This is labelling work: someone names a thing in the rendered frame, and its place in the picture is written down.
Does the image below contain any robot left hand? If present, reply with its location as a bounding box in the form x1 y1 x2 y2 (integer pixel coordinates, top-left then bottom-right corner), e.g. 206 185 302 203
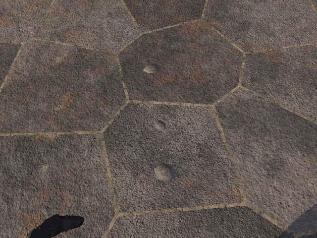
27 214 84 238

